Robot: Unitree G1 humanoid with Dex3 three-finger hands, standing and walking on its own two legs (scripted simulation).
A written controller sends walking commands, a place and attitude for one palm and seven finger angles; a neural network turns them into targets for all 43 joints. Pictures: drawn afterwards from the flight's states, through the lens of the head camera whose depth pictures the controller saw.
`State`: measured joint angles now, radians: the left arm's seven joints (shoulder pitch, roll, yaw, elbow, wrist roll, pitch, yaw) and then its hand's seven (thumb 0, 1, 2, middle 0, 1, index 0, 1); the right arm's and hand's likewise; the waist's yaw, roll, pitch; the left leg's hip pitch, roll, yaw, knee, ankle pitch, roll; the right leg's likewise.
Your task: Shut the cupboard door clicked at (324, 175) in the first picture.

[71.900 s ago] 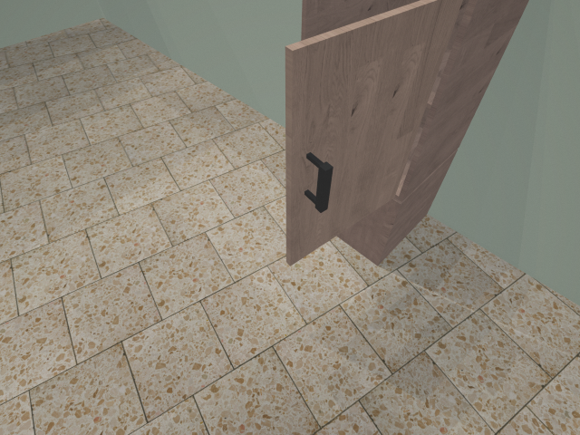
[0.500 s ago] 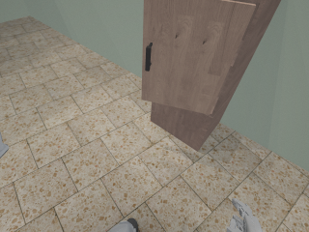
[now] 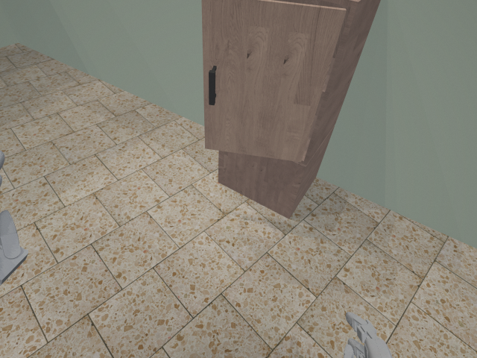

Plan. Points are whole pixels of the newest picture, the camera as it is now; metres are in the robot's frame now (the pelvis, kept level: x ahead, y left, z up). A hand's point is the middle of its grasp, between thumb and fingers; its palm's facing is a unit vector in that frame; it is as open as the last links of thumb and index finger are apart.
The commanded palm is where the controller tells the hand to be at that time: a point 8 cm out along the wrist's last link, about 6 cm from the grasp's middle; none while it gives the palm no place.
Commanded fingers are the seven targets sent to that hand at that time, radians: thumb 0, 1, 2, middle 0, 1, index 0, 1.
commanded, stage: stop stepping back and stand still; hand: left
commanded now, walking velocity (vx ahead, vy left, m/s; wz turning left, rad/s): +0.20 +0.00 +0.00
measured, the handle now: (213, 85) +0.98 +0.12 -0.03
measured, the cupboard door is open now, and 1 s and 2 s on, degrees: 24 24 24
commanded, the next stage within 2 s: let the arm hang, fingers relaxed in 1.00 s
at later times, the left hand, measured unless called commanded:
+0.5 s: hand out of the picture +0.18 +0.29 +0.17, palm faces +0.43 -0.77 -0.48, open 7.4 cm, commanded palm +0.13 +0.32 +0.18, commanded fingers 0.00 0.90 0.90 -0.20 -0.30 -0.20 -0.30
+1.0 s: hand (16, 235) +0.23 +0.30 +0.15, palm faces +0.38 -0.80 -0.47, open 7.4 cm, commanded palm +0.17 +0.33 +0.18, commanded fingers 0.00 0.90 0.90 -0.20 -0.30 -0.20 -0.30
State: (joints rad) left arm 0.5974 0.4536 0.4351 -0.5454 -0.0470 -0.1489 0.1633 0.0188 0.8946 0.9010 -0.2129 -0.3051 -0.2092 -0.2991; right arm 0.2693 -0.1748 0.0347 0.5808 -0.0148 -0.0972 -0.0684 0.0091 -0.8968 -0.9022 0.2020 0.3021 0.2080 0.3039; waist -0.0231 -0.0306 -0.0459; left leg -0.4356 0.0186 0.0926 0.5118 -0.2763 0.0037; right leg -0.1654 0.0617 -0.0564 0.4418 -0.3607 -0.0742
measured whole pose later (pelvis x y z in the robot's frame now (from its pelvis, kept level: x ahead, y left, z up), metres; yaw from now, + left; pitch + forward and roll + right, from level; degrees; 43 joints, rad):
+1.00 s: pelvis +0.02 +0.04 +0.00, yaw -3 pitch +1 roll -1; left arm 0.57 0.41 0.40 -0.47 -0.05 -0.16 0.16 0.02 0.89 0.90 -0.22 -0.31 -0.21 -0.30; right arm 0.20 -0.20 0.02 0.60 0.02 -0.07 -0.08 0.01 -0.90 -0.90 0.20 0.30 0.21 0.30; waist -0.01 0.00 -0.01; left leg -0.30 0.04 0.07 0.52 -0.24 0.01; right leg -0.18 0.03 -0.05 0.46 -0.29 -0.03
